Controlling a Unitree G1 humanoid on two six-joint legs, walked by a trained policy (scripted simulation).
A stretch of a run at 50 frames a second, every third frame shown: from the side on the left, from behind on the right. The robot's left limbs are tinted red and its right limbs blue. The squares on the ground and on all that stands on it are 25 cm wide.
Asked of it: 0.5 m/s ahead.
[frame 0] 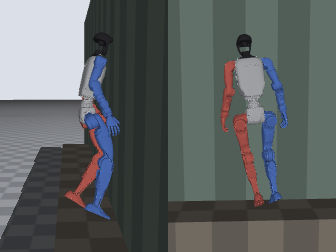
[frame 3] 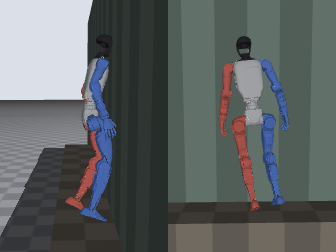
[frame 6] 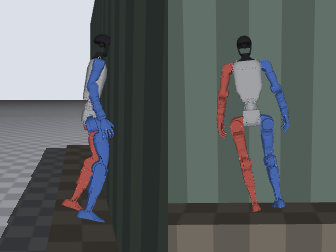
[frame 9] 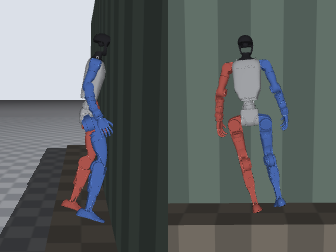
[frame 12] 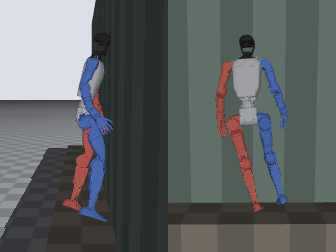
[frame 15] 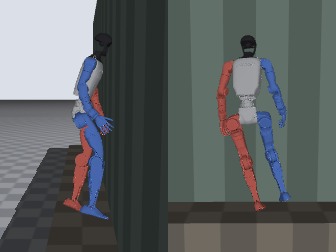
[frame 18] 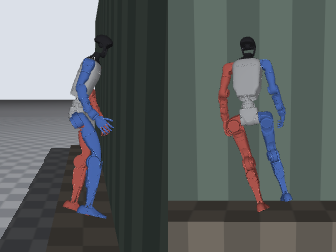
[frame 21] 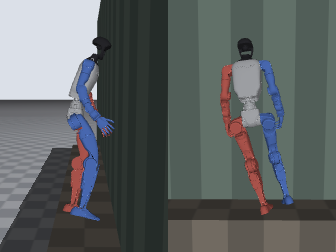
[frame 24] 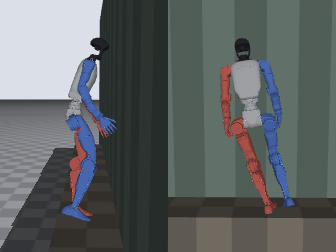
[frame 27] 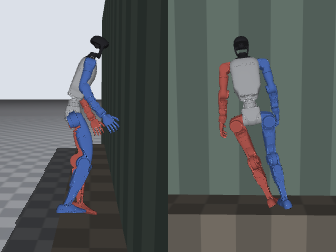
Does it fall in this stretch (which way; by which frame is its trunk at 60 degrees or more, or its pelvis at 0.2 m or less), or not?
no
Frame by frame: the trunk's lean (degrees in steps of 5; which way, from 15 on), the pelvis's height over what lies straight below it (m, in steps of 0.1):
0: 20 forward, 0.8
3: 15 forward, 0.8
6: 15 forward, 0.8
9: 15 forward, 0.8
12: 15 forward, 0.8
15: 20 forward, 0.8
18: 25 forward, 0.8
21: 25 forward, 0.8
24: 25 forward, 0.8
27: 25 forward, 0.8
